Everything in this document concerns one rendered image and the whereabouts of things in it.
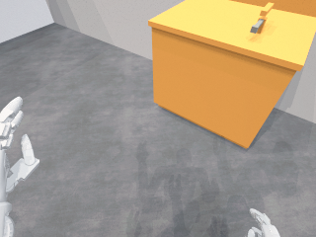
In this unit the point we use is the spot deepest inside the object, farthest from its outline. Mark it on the tap lever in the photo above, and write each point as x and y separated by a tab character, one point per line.
254	28

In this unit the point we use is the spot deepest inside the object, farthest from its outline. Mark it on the left robot forearm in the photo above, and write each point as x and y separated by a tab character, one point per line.
7	225

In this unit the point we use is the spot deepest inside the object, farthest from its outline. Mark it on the left robot hand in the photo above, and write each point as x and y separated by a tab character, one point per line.
10	118

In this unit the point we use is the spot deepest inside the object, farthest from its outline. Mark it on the counter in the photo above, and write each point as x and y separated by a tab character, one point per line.
209	69

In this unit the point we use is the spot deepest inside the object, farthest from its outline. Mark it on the right robot hand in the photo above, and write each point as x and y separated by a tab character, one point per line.
267	230

